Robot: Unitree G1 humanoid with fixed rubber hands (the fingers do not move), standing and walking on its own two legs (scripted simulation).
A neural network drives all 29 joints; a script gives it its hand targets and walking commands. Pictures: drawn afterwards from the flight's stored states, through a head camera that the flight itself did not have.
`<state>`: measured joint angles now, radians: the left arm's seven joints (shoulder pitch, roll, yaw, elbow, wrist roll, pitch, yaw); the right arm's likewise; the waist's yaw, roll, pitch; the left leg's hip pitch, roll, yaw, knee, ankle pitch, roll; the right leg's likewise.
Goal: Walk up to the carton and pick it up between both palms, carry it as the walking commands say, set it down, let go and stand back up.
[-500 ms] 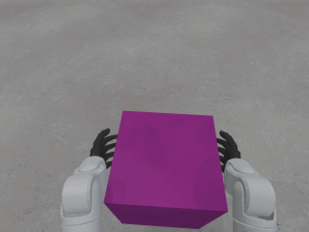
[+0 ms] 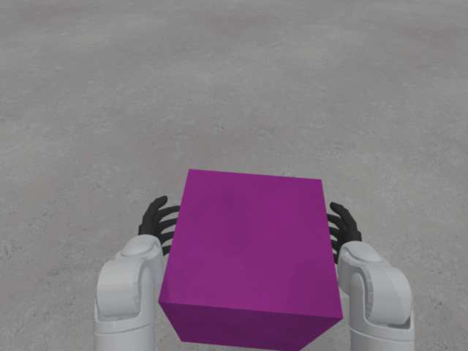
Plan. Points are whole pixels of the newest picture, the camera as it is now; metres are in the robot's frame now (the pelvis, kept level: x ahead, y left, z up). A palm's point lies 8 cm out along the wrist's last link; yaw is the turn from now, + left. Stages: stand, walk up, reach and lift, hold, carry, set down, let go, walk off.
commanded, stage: carry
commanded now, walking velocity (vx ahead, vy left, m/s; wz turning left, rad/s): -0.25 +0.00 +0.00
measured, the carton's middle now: (246, 266) +0.27 +0.00 +0.02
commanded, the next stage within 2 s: none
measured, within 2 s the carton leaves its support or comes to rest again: neither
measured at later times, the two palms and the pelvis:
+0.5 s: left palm out of the picture +0.06 +0.14 +0.07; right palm out of the picture +0.08 -0.16 +0.08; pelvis -0.20 -0.02 -0.01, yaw +3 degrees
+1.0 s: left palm out of the picture -0.11 +0.06 +0.08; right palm out of the picture -0.13 -0.24 +0.06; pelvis -0.38 -0.07 +0.00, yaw +0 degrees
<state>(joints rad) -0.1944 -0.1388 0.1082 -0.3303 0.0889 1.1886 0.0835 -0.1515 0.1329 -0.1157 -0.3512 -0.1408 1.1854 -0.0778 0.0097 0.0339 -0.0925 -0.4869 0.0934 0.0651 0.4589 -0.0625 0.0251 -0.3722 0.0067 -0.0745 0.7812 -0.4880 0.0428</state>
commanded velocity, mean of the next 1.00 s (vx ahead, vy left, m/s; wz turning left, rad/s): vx -0.25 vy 0.00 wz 0.00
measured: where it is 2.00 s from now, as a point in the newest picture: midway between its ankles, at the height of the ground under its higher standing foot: outside the picture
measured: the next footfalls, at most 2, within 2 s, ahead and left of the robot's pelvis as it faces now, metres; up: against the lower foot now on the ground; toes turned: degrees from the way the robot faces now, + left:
right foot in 0.06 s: -0.04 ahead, -0.13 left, +0.00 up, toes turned -5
left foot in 0.46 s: -0.21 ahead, +0.08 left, +0.00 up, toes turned +7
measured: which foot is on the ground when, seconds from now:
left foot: down 0.00-0.08, up 0.10-0.44, down 0.46-0.92, up 0.94-1.00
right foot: up 0.00-0.04, down 0.06-0.48, up 0.50-0.88, down 0.90-1.00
